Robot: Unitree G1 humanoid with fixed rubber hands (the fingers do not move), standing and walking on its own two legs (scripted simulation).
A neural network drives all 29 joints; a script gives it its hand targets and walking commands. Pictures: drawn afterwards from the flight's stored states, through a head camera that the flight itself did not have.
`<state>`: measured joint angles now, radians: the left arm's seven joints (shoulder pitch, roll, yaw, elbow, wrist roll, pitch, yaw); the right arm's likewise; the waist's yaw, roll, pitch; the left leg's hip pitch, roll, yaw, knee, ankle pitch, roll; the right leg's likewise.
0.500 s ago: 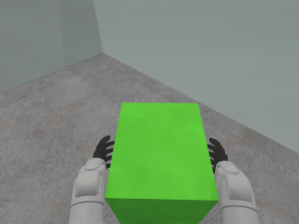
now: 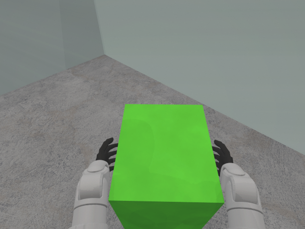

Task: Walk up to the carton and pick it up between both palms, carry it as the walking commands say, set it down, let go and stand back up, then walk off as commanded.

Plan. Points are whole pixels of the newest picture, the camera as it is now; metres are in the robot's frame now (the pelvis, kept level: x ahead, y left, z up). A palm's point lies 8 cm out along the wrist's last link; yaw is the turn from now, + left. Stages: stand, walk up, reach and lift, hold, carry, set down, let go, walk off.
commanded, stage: hold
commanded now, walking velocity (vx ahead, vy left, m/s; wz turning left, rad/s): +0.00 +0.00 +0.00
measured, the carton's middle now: (162, 168) +0.31 +0.00 -0.02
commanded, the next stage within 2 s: carry in 0.72 s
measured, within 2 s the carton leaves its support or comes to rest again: neither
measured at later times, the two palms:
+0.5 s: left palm (103, 164) +0.28 +0.16 +0.04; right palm (225, 166) +0.28 -0.16 +0.04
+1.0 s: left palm (87, 163) +0.27 +0.20 +0.06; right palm (209, 155) +0.30 -0.12 +0.06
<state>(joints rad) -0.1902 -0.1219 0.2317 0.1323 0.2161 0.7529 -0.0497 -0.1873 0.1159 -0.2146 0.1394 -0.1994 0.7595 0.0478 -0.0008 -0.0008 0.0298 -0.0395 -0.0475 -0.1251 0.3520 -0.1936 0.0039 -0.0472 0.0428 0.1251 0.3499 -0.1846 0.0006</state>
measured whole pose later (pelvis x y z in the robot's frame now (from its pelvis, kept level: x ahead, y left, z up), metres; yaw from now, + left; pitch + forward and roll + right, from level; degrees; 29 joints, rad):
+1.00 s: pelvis -0.01 +0.01 -0.03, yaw +6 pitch +3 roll +0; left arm -0.24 -0.10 0.18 -0.09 0.11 0.90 0.04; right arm -0.25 0.08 -0.18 -0.06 -0.10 0.90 -0.01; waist -0.01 -0.02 -0.10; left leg -0.42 -0.09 -0.10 0.67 -0.30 0.03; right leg -0.40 -0.01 0.03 0.70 -0.34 0.02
